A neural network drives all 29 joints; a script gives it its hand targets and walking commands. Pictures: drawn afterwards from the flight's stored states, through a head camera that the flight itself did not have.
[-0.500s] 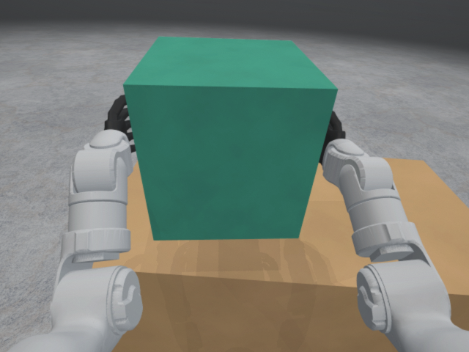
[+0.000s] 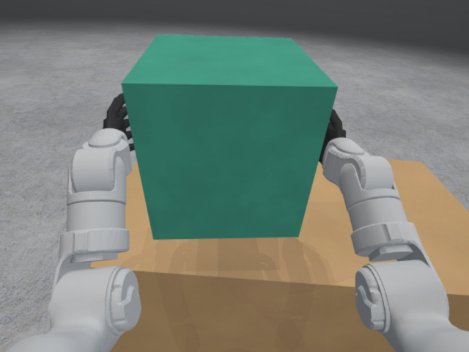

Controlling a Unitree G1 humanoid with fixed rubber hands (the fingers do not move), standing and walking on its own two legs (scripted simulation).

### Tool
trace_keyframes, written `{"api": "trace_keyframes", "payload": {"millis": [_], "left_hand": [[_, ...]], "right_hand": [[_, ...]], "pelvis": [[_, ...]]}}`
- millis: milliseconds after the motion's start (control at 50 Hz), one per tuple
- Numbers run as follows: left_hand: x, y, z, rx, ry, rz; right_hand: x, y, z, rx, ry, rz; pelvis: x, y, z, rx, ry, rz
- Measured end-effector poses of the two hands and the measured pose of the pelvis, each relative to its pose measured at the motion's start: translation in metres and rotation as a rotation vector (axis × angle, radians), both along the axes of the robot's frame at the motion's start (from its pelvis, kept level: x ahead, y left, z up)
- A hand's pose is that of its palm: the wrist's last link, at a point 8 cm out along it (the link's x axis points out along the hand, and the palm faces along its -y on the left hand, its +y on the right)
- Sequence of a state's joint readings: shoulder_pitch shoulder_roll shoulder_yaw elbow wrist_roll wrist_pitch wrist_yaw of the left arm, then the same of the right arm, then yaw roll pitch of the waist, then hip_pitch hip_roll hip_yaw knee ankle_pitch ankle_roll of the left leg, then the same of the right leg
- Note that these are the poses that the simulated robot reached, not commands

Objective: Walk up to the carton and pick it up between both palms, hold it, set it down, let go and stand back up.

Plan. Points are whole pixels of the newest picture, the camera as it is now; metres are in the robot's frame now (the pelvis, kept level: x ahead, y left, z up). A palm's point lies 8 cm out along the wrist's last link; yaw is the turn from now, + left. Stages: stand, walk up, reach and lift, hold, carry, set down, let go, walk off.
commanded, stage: hold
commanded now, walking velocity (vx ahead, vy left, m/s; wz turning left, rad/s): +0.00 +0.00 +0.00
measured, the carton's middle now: (226, 133) +0.43 +0.00 +0.24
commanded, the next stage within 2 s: set down in 1.48 s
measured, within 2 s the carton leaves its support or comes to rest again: neither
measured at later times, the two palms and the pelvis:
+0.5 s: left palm (119, 137) +0.37 +0.17 +0.26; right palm (333, 148) +0.36 -0.17 +0.25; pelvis +0.00 +0.00 +0.00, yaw +0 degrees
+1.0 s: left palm (122, 137) +0.37 +0.17 +0.26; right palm (335, 148) +0.36 -0.18 +0.25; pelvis +0.00 +0.00 +0.00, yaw +0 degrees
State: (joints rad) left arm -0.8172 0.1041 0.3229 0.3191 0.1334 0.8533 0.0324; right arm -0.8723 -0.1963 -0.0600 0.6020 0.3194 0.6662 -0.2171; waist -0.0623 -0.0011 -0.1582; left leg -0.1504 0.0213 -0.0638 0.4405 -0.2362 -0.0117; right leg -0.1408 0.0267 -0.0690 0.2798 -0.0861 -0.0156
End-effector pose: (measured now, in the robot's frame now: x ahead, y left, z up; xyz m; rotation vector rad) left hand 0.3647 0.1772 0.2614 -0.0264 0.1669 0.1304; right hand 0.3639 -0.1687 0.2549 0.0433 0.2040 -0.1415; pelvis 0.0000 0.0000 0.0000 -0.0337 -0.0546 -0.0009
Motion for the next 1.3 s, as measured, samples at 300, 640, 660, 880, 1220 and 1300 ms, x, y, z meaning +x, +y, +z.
{"api": "trace_keyframes", "payload": {"millis": [300, 640, 660, 880, 1220, 1300], "left_hand": [[0.0012, -0.0012, -0.0002, 0.009, 0.009, -0.006], [0.0025, -0.0050, -0.0010, 0.005, 0.008, -0.008], [0.0026, -0.0052, -0.0014, 0.004, 0.008, -0.009], [0.0042, -0.0070, 0.0009, 0.005, 0.001, -0.010], [0.0015, -0.0049, -0.0001, -0.002, -0.010, -0.012], [0.0022, -0.0049, -0.0027, -0.005, 0.006, -0.011]], "right_hand": [[-0.0004, -0.0010, -0.0005, -0.020, 0.011, 0.002], [-0.0007, -0.0048, -0.0039, -0.007, 0.010, -0.005], [-0.0009, -0.0050, -0.0039, -0.010, 0.010, -0.005], [0.0001, -0.0068, -0.0017, -0.006, 0.004, -0.008], [-0.0027, -0.0048, 0.0004, -0.011, -0.007, -0.010], [-0.0026, -0.0048, -0.0018, 0.001, 0.010, -0.015]], "pelvis": [[-0.0024, -0.0024, -0.0001, 0.003, 0.011, -0.001], [-0.0014, -0.0031, 0.0004, 0.003, 0.005, 0.004], [-0.0012, -0.0030, 0.0004, 0.003, 0.006, 0.004], [0.0001, -0.0041, 0.0004, 0.004, 0.010, -0.001], [0.0030, -0.0037, 0.0004, 0.000, 0.000, 0.005], [0.0019, -0.0030, 0.0003, 0.001, -0.008, 0.003]]}}
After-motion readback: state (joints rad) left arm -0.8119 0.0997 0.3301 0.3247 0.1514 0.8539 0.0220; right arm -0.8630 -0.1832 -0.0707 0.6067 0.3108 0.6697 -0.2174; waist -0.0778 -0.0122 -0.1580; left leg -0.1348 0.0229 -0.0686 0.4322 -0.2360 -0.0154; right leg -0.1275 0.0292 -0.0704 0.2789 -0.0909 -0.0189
